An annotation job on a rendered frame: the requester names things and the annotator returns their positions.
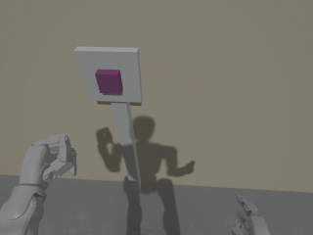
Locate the right robot hand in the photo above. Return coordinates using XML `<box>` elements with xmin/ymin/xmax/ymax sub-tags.
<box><xmin>232</xmin><ymin>194</ymin><xmax>270</xmax><ymax>235</ymax></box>

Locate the left robot hand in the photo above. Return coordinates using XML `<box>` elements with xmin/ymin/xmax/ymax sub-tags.
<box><xmin>19</xmin><ymin>133</ymin><xmax>77</xmax><ymax>191</ymax></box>

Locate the robot left forearm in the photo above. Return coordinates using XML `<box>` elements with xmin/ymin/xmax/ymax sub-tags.
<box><xmin>0</xmin><ymin>184</ymin><xmax>47</xmax><ymax>235</ymax></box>

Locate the panel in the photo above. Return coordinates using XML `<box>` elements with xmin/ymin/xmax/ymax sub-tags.
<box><xmin>73</xmin><ymin>46</ymin><xmax>143</xmax><ymax>192</ymax></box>

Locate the button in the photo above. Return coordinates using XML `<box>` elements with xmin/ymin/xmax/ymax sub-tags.
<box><xmin>95</xmin><ymin>69</ymin><xmax>123</xmax><ymax>94</ymax></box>

